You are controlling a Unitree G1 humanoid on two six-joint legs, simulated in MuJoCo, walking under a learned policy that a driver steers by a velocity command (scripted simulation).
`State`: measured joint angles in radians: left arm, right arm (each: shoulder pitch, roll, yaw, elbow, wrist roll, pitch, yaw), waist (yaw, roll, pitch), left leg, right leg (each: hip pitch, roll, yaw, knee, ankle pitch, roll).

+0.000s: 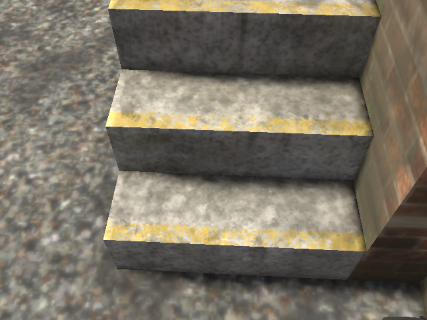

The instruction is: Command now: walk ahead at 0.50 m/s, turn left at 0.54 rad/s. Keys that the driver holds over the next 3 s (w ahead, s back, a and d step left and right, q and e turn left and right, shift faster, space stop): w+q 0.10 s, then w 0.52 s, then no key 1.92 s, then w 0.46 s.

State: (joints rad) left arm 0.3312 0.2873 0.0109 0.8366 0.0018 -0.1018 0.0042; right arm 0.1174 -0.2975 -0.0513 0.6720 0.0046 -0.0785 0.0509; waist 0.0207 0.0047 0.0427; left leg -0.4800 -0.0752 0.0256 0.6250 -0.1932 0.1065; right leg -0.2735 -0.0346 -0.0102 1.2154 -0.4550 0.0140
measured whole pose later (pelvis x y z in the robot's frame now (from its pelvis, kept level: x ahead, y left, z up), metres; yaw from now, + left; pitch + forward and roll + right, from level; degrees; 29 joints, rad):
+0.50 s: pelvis +0.27 -0.02 +0.02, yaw +10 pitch +0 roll -1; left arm 0.25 0.27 0.01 0.78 0.03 -0.13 0.00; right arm 0.25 -0.29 -0.03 0.75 0.02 -0.05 0.01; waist 0.02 0.04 0.02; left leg -0.38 -0.08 -0.10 1.19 -0.45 0.04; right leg -0.28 0.03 -0.02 0.46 -0.18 -0.04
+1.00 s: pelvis +0.39 +0.04 +0.02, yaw +9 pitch -1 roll +1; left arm 0.23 0.20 -0.01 0.95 -0.02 -0.02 0.02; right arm 0.24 -0.15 0.01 0.91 -0.03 0.05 -0.03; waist -0.01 -0.04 0.01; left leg -0.23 -0.06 0.04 0.40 -0.17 0.06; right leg -0.29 -0.07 0.02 0.79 -0.44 0.15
